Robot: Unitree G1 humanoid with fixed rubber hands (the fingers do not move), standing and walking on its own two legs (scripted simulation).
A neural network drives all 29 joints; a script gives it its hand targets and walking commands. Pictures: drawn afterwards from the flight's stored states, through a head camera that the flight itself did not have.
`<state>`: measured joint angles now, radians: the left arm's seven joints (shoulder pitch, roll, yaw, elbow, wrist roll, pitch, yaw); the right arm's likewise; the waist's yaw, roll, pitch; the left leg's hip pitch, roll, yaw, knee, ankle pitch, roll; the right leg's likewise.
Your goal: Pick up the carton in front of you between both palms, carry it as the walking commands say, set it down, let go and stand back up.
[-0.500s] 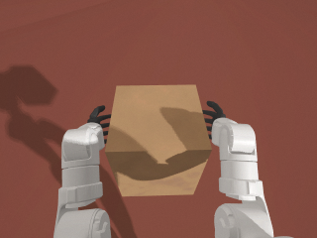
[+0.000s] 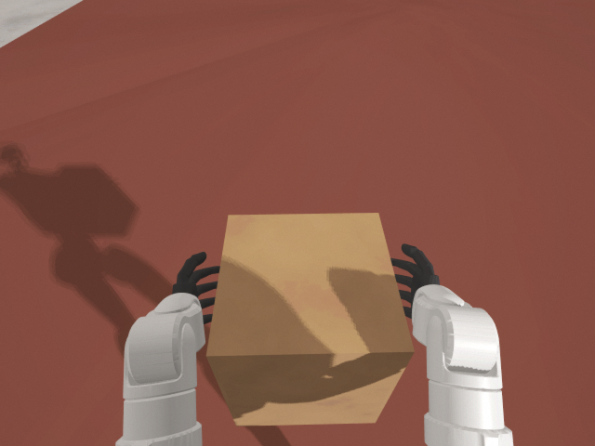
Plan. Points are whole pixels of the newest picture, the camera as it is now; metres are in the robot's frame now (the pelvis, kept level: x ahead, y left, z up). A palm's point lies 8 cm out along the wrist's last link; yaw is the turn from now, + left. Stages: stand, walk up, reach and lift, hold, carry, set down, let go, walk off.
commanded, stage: carry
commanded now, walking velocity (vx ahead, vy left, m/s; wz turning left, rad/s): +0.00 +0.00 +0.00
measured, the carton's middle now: (304, 323) +0.28 +0.00 +0.00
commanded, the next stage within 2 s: none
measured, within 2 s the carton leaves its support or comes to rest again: neither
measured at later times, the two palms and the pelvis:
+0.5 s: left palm (181, 260) +0.34 +0.17 +0.08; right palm (395, 251) +0.34 -0.13 +0.09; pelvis +0.08 +0.02 -0.01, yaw -1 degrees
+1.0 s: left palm (176, 281) +0.31 +0.17 +0.08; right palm (397, 272) +0.31 -0.13 +0.08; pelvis +0.05 +0.03 +0.00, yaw -1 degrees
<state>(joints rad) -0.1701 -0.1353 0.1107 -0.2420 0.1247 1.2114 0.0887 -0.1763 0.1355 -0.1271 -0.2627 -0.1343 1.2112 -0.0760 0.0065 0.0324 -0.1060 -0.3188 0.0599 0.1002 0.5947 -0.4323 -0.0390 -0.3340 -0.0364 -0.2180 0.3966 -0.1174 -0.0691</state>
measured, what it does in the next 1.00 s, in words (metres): steps on the spot: left foot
